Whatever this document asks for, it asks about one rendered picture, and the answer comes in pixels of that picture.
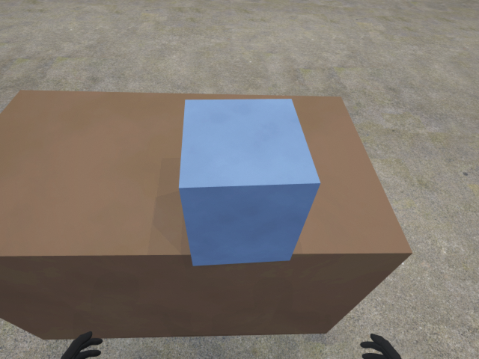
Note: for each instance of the pedestal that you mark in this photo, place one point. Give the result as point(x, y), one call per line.
point(93, 236)

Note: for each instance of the carton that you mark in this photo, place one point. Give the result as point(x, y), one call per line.
point(247, 180)

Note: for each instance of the left robot hand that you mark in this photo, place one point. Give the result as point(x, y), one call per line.
point(82, 342)

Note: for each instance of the right robot hand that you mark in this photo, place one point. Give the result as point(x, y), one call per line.
point(381, 345)

